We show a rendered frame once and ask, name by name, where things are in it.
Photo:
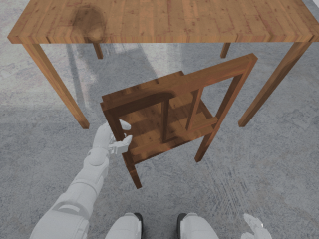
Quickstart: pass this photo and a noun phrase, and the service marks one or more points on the right robot hand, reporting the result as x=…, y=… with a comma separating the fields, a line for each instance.
x=257, y=227

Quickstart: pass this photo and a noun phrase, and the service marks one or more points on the left robot hand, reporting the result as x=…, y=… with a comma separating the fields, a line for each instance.
x=104, y=137

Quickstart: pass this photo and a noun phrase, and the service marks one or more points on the left robot thigh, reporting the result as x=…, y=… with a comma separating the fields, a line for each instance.
x=126, y=227

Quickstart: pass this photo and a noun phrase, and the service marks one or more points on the left robot upper arm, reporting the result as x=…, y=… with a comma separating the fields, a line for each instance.
x=61, y=225

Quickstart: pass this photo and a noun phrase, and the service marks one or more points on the robot left forearm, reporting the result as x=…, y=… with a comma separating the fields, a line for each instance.
x=85, y=188

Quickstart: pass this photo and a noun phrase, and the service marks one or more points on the right robot shin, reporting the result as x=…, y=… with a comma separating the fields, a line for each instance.
x=190, y=214

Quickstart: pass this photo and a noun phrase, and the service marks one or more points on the table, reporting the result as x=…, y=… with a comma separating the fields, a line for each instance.
x=164, y=21

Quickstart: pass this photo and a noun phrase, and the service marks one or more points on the chair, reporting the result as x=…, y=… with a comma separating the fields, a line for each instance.
x=167, y=112

